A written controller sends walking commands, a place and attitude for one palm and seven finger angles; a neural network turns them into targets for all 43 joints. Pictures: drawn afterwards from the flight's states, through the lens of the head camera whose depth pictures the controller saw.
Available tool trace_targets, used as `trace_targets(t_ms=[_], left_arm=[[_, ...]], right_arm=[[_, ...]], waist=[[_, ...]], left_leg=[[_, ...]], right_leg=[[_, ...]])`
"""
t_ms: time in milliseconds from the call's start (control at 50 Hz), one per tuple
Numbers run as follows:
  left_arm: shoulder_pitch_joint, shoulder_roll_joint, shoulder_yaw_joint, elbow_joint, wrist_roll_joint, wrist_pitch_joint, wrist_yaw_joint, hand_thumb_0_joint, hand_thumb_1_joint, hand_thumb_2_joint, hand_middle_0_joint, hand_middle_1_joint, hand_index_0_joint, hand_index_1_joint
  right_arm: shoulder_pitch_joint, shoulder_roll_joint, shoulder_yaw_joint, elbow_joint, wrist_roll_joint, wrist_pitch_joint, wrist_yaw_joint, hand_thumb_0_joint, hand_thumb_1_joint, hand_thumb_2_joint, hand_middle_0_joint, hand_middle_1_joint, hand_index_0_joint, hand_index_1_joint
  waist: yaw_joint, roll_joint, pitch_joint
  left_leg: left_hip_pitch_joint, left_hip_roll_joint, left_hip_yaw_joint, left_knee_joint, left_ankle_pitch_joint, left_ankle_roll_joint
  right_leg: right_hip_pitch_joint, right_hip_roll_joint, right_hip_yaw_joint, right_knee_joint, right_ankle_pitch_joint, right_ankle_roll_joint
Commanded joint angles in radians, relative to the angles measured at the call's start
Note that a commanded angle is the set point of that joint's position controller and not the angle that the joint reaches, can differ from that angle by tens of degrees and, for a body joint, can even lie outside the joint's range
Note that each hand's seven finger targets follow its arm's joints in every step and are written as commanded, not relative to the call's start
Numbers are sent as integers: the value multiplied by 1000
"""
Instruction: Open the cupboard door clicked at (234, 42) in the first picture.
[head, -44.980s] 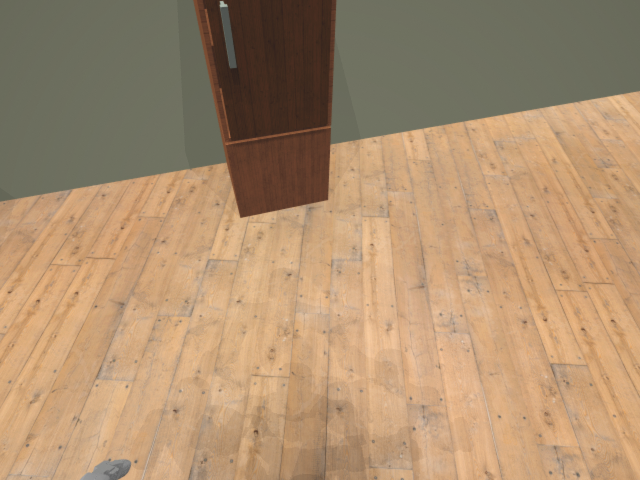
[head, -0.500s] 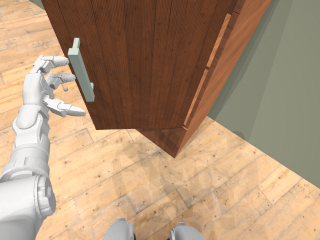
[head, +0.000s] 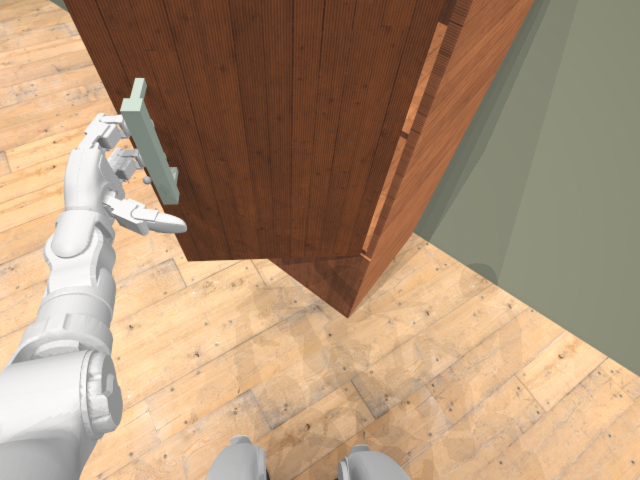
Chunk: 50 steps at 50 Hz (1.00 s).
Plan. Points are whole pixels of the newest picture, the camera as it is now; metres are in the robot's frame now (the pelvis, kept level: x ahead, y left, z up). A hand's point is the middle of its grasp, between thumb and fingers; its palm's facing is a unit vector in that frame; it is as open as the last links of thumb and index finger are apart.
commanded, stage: slide the fingers in behind the handle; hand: left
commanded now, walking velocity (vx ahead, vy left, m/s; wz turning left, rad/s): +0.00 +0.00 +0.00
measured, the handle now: (156, 147) +0.52 +0.19 +0.08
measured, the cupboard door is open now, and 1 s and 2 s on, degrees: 42 42 49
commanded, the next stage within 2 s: close the thumb around the handle in 0.76 s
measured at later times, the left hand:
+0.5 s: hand (172, 182) +0.46 +0.17 +0.07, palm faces +0.04 -1.00 -0.01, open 14.0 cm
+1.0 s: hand (174, 181) +0.46 +0.16 +0.07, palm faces +0.04 -1.00 -0.01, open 13.6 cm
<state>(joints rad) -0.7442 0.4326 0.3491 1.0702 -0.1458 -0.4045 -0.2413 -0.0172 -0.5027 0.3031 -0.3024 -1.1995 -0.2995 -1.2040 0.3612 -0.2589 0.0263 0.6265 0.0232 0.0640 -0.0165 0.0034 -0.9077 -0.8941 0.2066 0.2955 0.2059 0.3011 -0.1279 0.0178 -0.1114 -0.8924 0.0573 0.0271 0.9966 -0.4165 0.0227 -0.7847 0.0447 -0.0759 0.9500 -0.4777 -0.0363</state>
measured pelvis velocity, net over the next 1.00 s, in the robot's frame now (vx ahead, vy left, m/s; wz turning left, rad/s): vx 0.00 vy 0.00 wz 0.00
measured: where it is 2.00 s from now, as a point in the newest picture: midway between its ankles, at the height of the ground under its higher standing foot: outside the picture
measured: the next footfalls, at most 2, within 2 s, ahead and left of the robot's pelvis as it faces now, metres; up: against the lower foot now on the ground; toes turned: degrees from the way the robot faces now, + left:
none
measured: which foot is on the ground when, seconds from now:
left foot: down 0.00-1.00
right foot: down 0.00-1.00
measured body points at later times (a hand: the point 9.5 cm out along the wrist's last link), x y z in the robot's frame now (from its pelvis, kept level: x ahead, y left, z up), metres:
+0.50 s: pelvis +0.00 +0.00 +0.00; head +0.09 +0.01 +0.44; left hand +0.45 +0.22 +0.08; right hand +0.05 -0.26 -0.12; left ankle +0.03 +0.10 -0.68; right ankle -0.01 -0.10 -0.68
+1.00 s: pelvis +0.00 +0.00 +0.00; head +0.09 +0.01 +0.44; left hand +0.46 +0.22 +0.08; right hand +0.03 -0.27 -0.12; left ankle +0.03 +0.10 -0.68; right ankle -0.01 -0.10 -0.68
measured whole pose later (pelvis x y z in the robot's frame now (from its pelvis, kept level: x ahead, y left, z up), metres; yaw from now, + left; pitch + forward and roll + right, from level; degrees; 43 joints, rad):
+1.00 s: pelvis +0.00 +0.00 +0.00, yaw +0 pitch +17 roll -2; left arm -0.74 0.34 0.29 1.05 -0.13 -0.44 -0.13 -0.02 -0.43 0.34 -0.31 -1.21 -0.28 -1.21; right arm 0.37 -0.26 0.01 0.65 0.01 0.06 0.00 0.00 -0.91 -0.89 0.21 0.30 0.20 0.30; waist -0.12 0.03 -0.12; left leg -0.89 0.05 0.03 0.99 -0.41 0.02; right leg -0.78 0.04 -0.07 0.96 -0.48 -0.04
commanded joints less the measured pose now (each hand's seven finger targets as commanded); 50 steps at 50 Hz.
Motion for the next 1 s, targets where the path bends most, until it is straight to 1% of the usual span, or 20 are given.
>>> trace_targets(t_ms=[0,40,160,260,300,340,400,440,480,560,620,700,720,740,800,820,840,880,940,980], left_arm=[[-406,234,34,-217,-20,-71,8,0,-500,300,-300,-1200,-300,-1200],[-397,226,35,-243,-24,-76,8,0,-500,300,-300,-1200,-300,-1200],[-369,122,-34,-291,-26,-76,32,0,-500,300,-300,-1200,-300,-1200],[-360,118,-23,-273,-13,-66,82,0,-500,300,-300,-1200,-300,-1200],[-378,164,13,-281,-2,-78,99,0,-500,300,-300,-1200,-300,-1200],[-389,111,-30,-278,7,-91,104,0,-500,300,-300,-1200,-300,-1200],[-409,156,-1,-254,17,-104,108,0,-500,300,-300,-1200,-300,-1200],[-406,151,-6,-248,18,-109,101,0,-500,300,-300,-1200,-300,-1200],[-409,102,-45,-259,9,-108,90,0,-500,300,-300,-1200,-300,-1200],[-401,125,-30,-187,1,-80,85,0,-500,300,-300,-1200,-300,-1200],[-438,119,-34,-223,5,-90,92,0,-500,300,-300,-1200,-300,-1200],[-466,92,-56,-237,4,-109,94,0,-500,300,-300,-1200,-300,-1200],[-450,123,-27,-238,6,-112,97,0,-500,300,-300,-1200,-300,-1200],[-405,140,-11,-215,8,-107,100,0,-500,300,-300,-1200,-300,-1200],[-441,93,-55,-244,11,-113,100,0,-500,300,-300,-1200,-300,-1200],[-433,125,-31,-237,15,-112,102,0,-500,300,-300,-1200,-300,-1200],[-419,111,-44,-228,16,-108,102,0,-500,300,-300,-1200,-300,-1200],[-442,72,-74,-245,11,-105,101,0,-388,348,-308,-1212,-308,-1212],[-425,113,-41,-242,13,-109,106,0,-220,420,-320,-1230,-320,-1230],[-428,101,-49,-255,11,-110,103,0,-108,468,-328,-1242,-328,-1242]], right_arm=[[118,-167,-64,-69,-2,-20,-10,0,-900,-900,200,300,200,300],[114,-165,-68,-71,-2,-21,-9,0,-900,-900,200,300,200,300],[107,-156,-75,-69,0,-22,3,0,-900,-900,200,300,200,300],[103,-155,-75,-74,-4,-18,8,0,-900,-900,200,300,200,300],[108,-159,-75,-71,-8,-18,6,0,-900,-900,200,300,200,300],[94,-147,-72,-73,-7,-22,8,0,-900,-900,200,300,200,300],[102,-154,-72,-67,-10,-24,6,0,-900,-900,200,300,200,300],[99,-153,-71,-67,-9,-25,5,0,-900,-900,200,300,200,300],[92,-148,-71,-69,-7,-26,8,0,-900,-900,200,300,200,300],[100,-157,-69,-66,-3,-21,4,0,-900,-900,200,300,200,300],[99,-156,-69,-68,-6,-24,3,0,-900,-900,200,300,200,300],[105,-153,-72,-61,-10,-29,3,0,-900,-900,200,300,200,300],[105,-157,-75,-57,-9,-29,4,0,-900,-900,200,300,200,300],[108,-160,-74,-60,-10,-25,5,0,-900,-900,200,300,200,300],[107,-154,-74,-62,-10,-26,8,0,-900,-900,200,300,200,300],[107,-160,-76,-56,-9,-24,6,0,-900,-900,200,300,200,300],[106,-158,-75,-60,-8,-22,6,0,-900,-900,200,300,200,300],[103,-154,-76,-60,-8,-23,9,0,-900,-900,200,300,200,300],[108,-159,-79,-55,-9,-21,7,0,-900,-900,200,300,200,300],[105,-156,-77,-58,-8,-22,8,0,-900,-900,200,300,200,300]], waist=[[0,65,-413],[10,69,-447],[7,100,-447],[9,42,-397],[12,31,-401],[6,41,-400],[4,43,-395],[11,50,-419],[5,83,-424],[-2,10,-364],[0,56,-403],[-13,62,-412],[3,75,-431],[12,56,-430],[-7,65,-423],[2,66,-426],[0,58,-415],[-8,68,-409],[1,59,-425],[-1,51,-425]], left_leg=[[359,-39,-56,-79,309,20],[371,-40,-53,-79,326,18],[447,-37,-62,-84,375,11],[397,-42,-56,-91,334,14],[382,-43,-56,-87,335,15],[388,-45,-53,-88,315,13],[373,-45,-54,-83,302,14],[387,-44,-58,-87,306,10],[417,-44,-56,-87,318,9],[335,-46,-53,-91,256,15],[375,-46,-58,-91,262,14],[393,-44,-64,-83,281,14],[409,-43,-64,-82,296,10],[392,-44,-62,-84,294,10],[404,-44,-65,-83,293,13],[405,-41,-66,-85,296,10],[398,-43,-64,-87,291,11],[408,-43,-65,-91,288,11],[409,-42,-65,-86,298,11],[404,-43,-62,-88,295,13]], right_leg=[[111,13,70,-120,374,21],[130,12,73,-118,399,23],[84,15,54,-116,410,19],[95,13,57,-124,393,24],[114,11,61,-116,404,22],[99,10,63,-119,389,23],[100,10,67,-115,378,21],[103,9,66,-113,375,21],[87,10,63,-117,379,19],[97,9,70,-131,347,26],[76,7,67,-125,332,22],[62,10,62,-117,337,20],[62,10,61,-114,344,19],[79,10,63,-116,346,19],[63,13,58,-116,343,19],[61,12,59,-113,344,18],[65,12,60,-117,343,19],[57,13,56,-121,341,19],[67,13,59,-118,351,19],[78,12,60,-121,357,21]])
